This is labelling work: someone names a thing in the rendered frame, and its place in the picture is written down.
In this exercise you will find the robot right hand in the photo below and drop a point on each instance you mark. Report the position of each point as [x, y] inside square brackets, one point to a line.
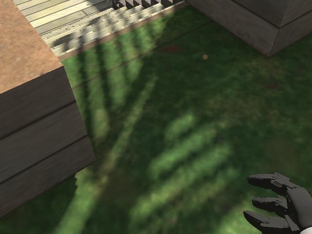
[295, 211]

